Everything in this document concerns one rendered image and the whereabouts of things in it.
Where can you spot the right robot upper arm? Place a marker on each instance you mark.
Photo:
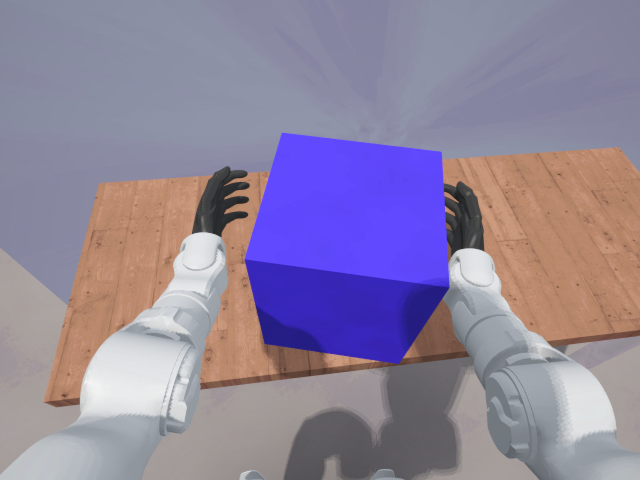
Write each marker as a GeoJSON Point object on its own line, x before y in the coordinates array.
{"type": "Point", "coordinates": [555, 418]}

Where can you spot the left robot upper arm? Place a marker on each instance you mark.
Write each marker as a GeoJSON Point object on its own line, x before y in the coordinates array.
{"type": "Point", "coordinates": [141, 389]}

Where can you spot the left robot hand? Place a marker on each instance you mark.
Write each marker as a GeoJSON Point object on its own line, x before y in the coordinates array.
{"type": "Point", "coordinates": [210, 217]}

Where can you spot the robot right forearm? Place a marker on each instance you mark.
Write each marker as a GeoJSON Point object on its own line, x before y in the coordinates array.
{"type": "Point", "coordinates": [493, 336]}

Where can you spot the table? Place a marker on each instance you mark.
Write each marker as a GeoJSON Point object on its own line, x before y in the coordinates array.
{"type": "Point", "coordinates": [563, 230]}

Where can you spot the robot left forearm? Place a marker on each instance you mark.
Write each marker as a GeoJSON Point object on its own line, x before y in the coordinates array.
{"type": "Point", "coordinates": [188, 308]}

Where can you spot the right robot hand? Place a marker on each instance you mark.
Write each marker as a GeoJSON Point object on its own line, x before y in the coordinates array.
{"type": "Point", "coordinates": [467, 229]}

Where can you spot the carton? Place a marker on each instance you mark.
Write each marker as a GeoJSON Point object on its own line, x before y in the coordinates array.
{"type": "Point", "coordinates": [348, 255]}

